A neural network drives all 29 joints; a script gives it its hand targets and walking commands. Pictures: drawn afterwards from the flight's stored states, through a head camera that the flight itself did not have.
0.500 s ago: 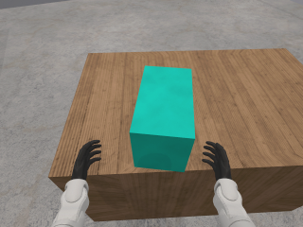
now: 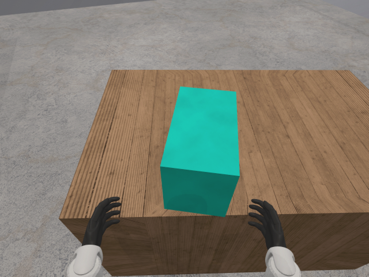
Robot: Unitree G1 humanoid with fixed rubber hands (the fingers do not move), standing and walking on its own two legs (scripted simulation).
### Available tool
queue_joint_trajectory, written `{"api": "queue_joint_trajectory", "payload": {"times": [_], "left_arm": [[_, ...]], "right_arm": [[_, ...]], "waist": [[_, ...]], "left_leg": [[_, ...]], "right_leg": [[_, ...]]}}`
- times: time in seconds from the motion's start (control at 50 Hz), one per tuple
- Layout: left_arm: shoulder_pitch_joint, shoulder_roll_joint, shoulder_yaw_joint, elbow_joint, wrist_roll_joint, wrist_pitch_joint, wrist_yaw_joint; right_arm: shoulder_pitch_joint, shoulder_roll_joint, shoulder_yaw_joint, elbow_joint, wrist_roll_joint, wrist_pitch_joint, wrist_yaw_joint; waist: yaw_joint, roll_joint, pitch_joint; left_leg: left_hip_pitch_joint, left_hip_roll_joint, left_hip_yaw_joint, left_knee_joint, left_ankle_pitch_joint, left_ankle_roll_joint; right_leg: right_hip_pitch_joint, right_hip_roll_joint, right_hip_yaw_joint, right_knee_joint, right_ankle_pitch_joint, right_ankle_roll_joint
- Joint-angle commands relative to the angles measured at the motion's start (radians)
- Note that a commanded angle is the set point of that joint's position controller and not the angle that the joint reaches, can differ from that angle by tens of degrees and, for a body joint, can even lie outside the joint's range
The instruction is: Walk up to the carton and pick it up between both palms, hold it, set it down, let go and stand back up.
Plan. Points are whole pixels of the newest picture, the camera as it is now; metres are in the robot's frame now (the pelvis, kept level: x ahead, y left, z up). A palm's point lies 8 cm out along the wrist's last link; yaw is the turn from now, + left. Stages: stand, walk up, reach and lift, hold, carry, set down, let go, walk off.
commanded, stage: set down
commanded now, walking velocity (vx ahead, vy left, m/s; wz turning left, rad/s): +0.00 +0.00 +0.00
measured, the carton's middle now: (201, 148) +0.48 -0.04 -0.02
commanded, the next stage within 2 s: let go in 0.90 s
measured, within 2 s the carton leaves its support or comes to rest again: neither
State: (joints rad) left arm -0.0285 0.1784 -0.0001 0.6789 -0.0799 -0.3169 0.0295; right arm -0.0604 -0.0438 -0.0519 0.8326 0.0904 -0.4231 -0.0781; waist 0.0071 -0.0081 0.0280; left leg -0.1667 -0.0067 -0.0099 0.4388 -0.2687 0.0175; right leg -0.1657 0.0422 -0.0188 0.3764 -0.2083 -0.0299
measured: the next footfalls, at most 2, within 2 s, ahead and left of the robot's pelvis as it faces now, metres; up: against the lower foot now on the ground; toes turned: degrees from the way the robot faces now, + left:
none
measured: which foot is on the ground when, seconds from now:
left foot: down 0.00-1.00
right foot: down 0.00-1.00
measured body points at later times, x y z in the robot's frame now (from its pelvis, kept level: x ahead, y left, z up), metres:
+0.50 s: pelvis +0.00 -0.01 +0.00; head +0.00 +0.00 +0.45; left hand +0.21 +0.21 -0.05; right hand +0.20 -0.22 -0.07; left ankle -0.02 +0.10 -0.74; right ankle -0.01 -0.10 -0.74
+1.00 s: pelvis +0.00 -0.01 +0.00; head +0.01 -0.01 +0.45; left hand +0.18 +0.22 -0.08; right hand +0.16 -0.25 -0.09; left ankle -0.02 +0.10 -0.74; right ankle -0.01 -0.10 -0.74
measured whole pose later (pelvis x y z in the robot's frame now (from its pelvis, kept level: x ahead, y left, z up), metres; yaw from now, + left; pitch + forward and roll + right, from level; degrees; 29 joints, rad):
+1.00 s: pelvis +0.00 -0.01 +0.00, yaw -2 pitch -3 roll +0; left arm 0.18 0.21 0.02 0.50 0.00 0.10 0.01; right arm 0.18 -0.20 -0.02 0.72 0.01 -0.21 0.03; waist 0.01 -0.01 0.07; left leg -0.07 0.00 0.02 0.37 -0.25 0.00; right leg -0.11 0.05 0.00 0.36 -0.20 -0.04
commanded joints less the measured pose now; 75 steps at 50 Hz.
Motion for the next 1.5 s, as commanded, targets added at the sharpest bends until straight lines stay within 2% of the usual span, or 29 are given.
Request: {"api": "queue_joint_trajectory", "payload": {"times": [0.0,0.02,0.08,0.1,0.12,0.22,0.32,0.42,0.46,0.52,0.64,0.66,0.68,0.74,0.84,0.88,0.96,1.0,1.06,1.16,1.22,1.26,1.3,1.36,1.38,1.42,1.44,1.46,1.48], "left_arm": [[-0.036,0.051,0.015,-0.112,0.023,0.025,-0.030],[-0.030,0.045,0.026,-0.131,0.026,0.040,-0.039],[-0.033,0.058,0.046,-0.186,0.047,0.067,-0.038],[-0.027,0.048,0.042,-0.192,0.040,0.074,-0.037],[-0.027,0.066,0.053,-0.204,0.044,0.078,-0.033],[-0.007,0.067,0.037,-0.231,0.045,0.129,-0.026],[0.041,0.067,0.037,-0.241,0.071,0.184,-0.029],[0.059,0.071,0.055,-0.267,0.089,0.252,-0.026],[0.064,0.072,0.055,-0.253,0.097,0.277,-0.031],[0.072,0.069,0.044,-0.253,0.075,0.284,-0.035],[0.081,0.113,0.046,-0.262,0.072,0.320,-0.033],[0.077,0.113,0.039,-0.248,0.066,0.329,-0.032],[0.074,0.120,0.041,-0.253,0.064,0.335,-0.029],[0.109,0.127,0.048,-0.252,0.067,0.365,-0.028],[0.141,0.123,0.047,-0.286,0.086,0.399,-0.017],[0.149,0.117,0.044,-0.283,0.087,0.406,-0.016],[0.158,0.127,0.057,-0.287,0.089,0.399,-0.020],[0.135,0.119,0.063,-0.283,0.086,0.401,-0.021],[0.160,0.136,0.052,-0.288,0.087,0.404,-0.018],[0.146,0.103,0.042,-0.286,0.093,0.422,-0.019],[0.155,0.088,0.045,-0.269,0.093,0.417,-0.027],[0.139,0.103,0.042,-0.275,0.091,0.420,-0.028],[0.125,0.099,0.047,-0.289,0.089,0.425,-0.018],[0.134,0.098,0.034,-0.261,0.090,0.436,-0.013],[0.122,0.112,0.047,-0.262,0.085,0.442,-0.015],[0.097,0.109,0.027,-0.287,0.070,0.446,-0.011],[0.090,0.117,0.031,-0.287,0.070,0.446,-0.009],[0.243,0.165,0.058,-0.217,0.110,0.362,-0.025],[0.259,0.162,0.061,-0.197,0.105,0.335,-0.028]], "right_arm": [[-0.066,-0.077,0.009,-0.108,-0.002,-0.022,-0.004],[-0.043,-0.081,0.016,-0.106,-0.009,-0.017,-0.005],[-0.030,-0.085,0.021,-0.115,0.002,-0.007,-0.001],[-0.022,-0.082,0.018,-0.123,-0.011,-0.002,0.000],[-0.014,-0.095,0.019,-0.132,-0.011,0.001,0.003],[0.020,-0.114,0.005,-0.169,-0.042,0.030,0.015],[0.067,-0.131,0.010,-0.169,-0.046,0.060,0.021],[0.088,-0.147,0.014,-0.161,-0.042,0.112,0.038],[0.103,-0.160,0.007,-0.164,-0.050,0.123,0.047],[0.116,-0.178,0.003,-0.171,-0.055,0.130,0.050],[0.142,-0.176,0.006,-0.216,-0.078,0.170,0.061],[0.132,-0.179,0.006,-0.220,-0.080,0.179,0.066],[0.141,-0.188,-0.005,-0.215,-0.088,0.188,0.068],[0.164,-0.202,-0.003,-0.221,-0.088,0.203,0.077],[0.190,-0.221,-0.008,-0.211,-0.083,0.196,0.095],[0.213,-0.238,0.001,-0.202,-0.090,0.201,0.101],[0.205,-0.239,0.025,-0.204,-0.079,0.182,0.106],[0.198,-0.245,0.019,-0.196,-0.090,0.178,0.102],[0.207,-0.233,0.014,-0.197,-0.080,0.173,0.102],[0.202,-0.256,0.002,-0.160,-0.091,0.169,0.101],[0.211,-0.276,-0.018,-0.163,-0.117,0.172,0.106],[0.203,-0.259,-0.003,-0.153,-0.101,0.175,0.107],[0.180,-0.253,0.001,-0.160,-0.090,0.179,0.117],[0.176,-0.263,-0.010,-0.191,-0.117,0.197,0.118],[0.194,-0.262,-0.020,-0.194,-0.115,0.210,0.116],[0.198,-0.262,-0.031,-0.204,-0.122,0.228,0.116],[0.174,-0.242,-0.034,-0.209,-0.113,0.240,0.119],[0.233,-0.334,-0.056,-0.192,-0.119,0.360,0.094],[0.270,-0.318,-0.056,-0.206,-0.120,0.413,0.088]], "waist": [[-0.015,0.021,-0.169],[-0.003,0.020,-0.160],[0.005,0.038,-0.142],[-0.008,0.024,-0.130],[0.010,0.032,-0.142],[0.006,0.031,-0.111],[0.006,0.042,-0.094],[0.024,0.051,-0.074],[0.011,0.025,-0.037],[0.003,0.018,-0.042],[0.014,0.002,-0.050],[0.013,-0.023,-0.018],[0.016,-0.009,-0.026],[0.014,-0.018,-0.037],[0.001,0.034,-0.065],[-0.004,0.035,-0.085],[0.003,-0.004,-0.073],[-0.001,0.018,-0.048],[-0.004,0.002,-0.080],[-0.005,0.021,-0.049],[-0.017,-0.008,-0.045],[-0.006,-0.002,-0.043],[0.010,0.040,-0.055],[0.008,-0.012,-0.033],[-0.005,-0.006,-0.006],[-0.005,0.007,0.000],[0.008,0.010,0.001],[0.010,0.173,0.056],[-0.019,0.121,0.087]], "left_leg": [[0.085,0.013,-0.016,-0.045,0.383,-0.069],[0.094,0.012,-0.019,-0.049,0.379,-0.068],[0.103,0.007,-0.013,-0.058,0.401,-0.075],[0.108,0.007,-0.007,-0.066,0.368,-0.070],[0.106,0.007,-0.010,-0.069,0.361,-0.066],[0.109,0.008,0.006,-0.082,0.334,-0.064],[0.140,0.014,0.003,-0.086,0.374,-0.072],[0.121,0.013,0.023,-0.104,0.309,-0.066],[0.129,0.019,0.033,-0.117,0.231,-0.055],[0.094,0.020,0.027,-0.109,0.220,-0.045],[0.091,0.013,0.042,-0.124,0.145,-0.026],[0.076,0.017,0.046,-0.126,0.113,-0.023],[0.066,0.012,0.049,-0.135,0.086,-0.025],[0.064,0.016,0.056,-0.130,0.122,-0.014],[0.108,0.011,0.054,-0.103,0.231,-0.037],[0.127,0.014,0.048,-0.095,0.277,-0.045],[0.133,0.005,0.049,-0.084,0.299,-0.038],[0.122,0.007,0.048,-0.088,0.293,-0.045],[0.152,0.002,0.047,-0.081,0.294,-0.034],[0.155,0.013,0.051,-0.079,0.307,-0.039],[0.165,0.017,0.048,-0.078,0.295,-0.047],[0.157,0.015,0.051,-0.078,0.292,-0.048],[0.150,0.016,0.058,-0.085,0.278,-0.048],[0.143,0.016,0.067,-0.089,0.218,-0.038],[0.131,0.018,0.064,-0.104,0.177,-0.033],[0.103,0.025,0.069,-0.111,0.127,-0.022],[0.075,0.020,0.076,-0.110,0.113,-0.022],[0.059,0.115,0.032,-0.046,0.117,-0.008],[0.026,0.126,0.009,-0.054,-0.020,0.001]], "right_leg": [[0.134,-0.033,0.041,-0.045,0.277,-0.029],[0.144,-0.034,0.045,-0.053,0.258,-0.034],[0.160,-0.032,0.042,-0.062,0.281,-0.034],[0.146,-0.032,0.037,-0.066,0.265,-0.034],[0.148,-0.029,0.039,-0.062,0.241,-0.030],[0.144,-0.031,0.040,-0.080,0.206,-0.027],[0.130,-0.030,0.036,-0.086,0.250,-0.035],[0.116,-0.030,0.030,-0.088,0.196,-0.023],[0.088,-0.032,0.031,-0.105,0.120,-0.015],[0.085,-0.041,0.037,-0.088,0.148,-0.016],[0.063,-0.052,0.048,-0.090,0.100,-0.006],[0.047,-0.052,0.049,-0.092,0.078,-0.003],[0.058,-0.053,0.042,-0.088,0.051,-0.004],[0.073,-0.049,0.053,-0.084,0.098,0.000],[0.069,-0.043,0.037,-0.073,0.169,-0.009],[0.066,-0.033,0.030,-0.069,0.202,-0.011],[0.077,-0.042,0.034,-0.051,0.296,0.009],[0.083,-0.033,0.027,-0.056,0.266,0.004],[0.064,-0.034,0.027,-0.056,0.255,0.007],[0.039,-0.034,0.024,-0.065,0.248,0.003],[0.054,-0.025,0.017,-0.062,0.246,0.003],[0.055,-0.028,0.011,-0.059,0.225,0.006],[0.062,-0.028,0.019,-0.066,0.184,-0.001],[0.031,-0.030,0.014,-0.075,0.125,0.001],[0.027,-0.026,0.016,-0.085,0.087,-0.004],[0.017,-0.035,0.029,-0.084,0.032,-0.006],[0.021,-0.036,0.031,-0.073,0.025,-0.003],[-0.172,-0.079,0.128,-0.015,0.141,0.037],[-0.202,-0.076,0.127,0.005,0.106,0.039]]}}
